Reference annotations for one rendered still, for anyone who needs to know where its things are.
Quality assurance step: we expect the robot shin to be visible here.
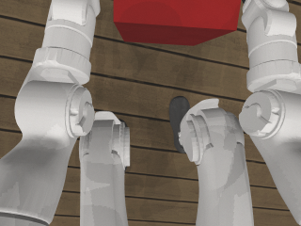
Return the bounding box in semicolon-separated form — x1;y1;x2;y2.
79;110;126;168
178;98;245;152

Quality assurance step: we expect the left robot forearm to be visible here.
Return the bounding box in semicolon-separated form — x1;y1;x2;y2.
14;0;101;125

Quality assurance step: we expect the robot left upper arm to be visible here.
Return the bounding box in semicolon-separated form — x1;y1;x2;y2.
0;80;95;226

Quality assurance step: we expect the carton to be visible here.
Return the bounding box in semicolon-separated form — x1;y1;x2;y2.
113;0;242;46

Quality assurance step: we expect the right robot shin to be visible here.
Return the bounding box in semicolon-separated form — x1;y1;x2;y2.
178;98;245;152

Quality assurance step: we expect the right robot forearm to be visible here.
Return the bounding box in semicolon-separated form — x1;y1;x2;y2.
241;0;301;95

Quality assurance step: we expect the left robot shin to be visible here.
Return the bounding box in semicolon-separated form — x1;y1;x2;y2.
79;110;126;168

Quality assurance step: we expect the robot right upper arm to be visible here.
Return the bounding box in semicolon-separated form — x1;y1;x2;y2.
239;89;301;226

